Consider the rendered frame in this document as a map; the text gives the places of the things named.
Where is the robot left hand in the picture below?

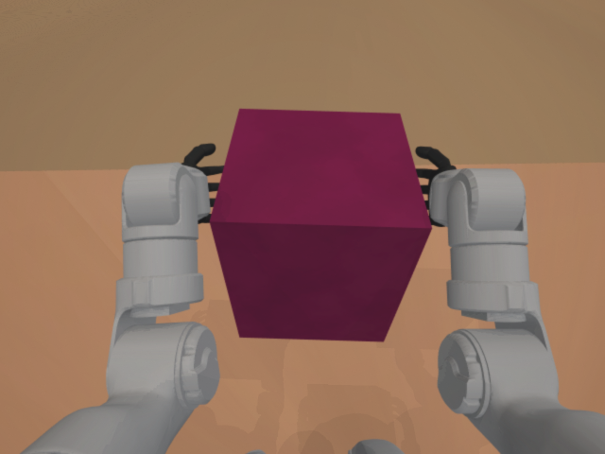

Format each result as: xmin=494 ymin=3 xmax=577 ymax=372
xmin=181 ymin=144 xmax=224 ymax=224

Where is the robot left forearm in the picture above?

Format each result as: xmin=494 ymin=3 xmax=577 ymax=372
xmin=106 ymin=163 xmax=211 ymax=394

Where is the left robot upper arm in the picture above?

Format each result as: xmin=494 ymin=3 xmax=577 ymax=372
xmin=20 ymin=322 xmax=220 ymax=454

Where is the carton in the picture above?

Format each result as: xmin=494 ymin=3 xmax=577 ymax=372
xmin=210 ymin=109 xmax=432 ymax=342

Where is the robot right forearm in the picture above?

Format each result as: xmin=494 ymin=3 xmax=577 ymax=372
xmin=429 ymin=168 xmax=559 ymax=394

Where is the robot right hand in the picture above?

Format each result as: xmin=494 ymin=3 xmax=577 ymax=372
xmin=415 ymin=147 xmax=456 ymax=227

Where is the right robot upper arm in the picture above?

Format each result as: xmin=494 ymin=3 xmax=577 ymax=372
xmin=438 ymin=329 xmax=605 ymax=454

